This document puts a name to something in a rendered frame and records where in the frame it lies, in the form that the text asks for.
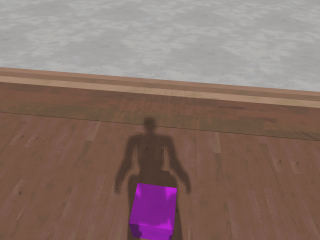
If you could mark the carton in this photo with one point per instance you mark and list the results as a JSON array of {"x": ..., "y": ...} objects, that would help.
[{"x": 153, "y": 212}]

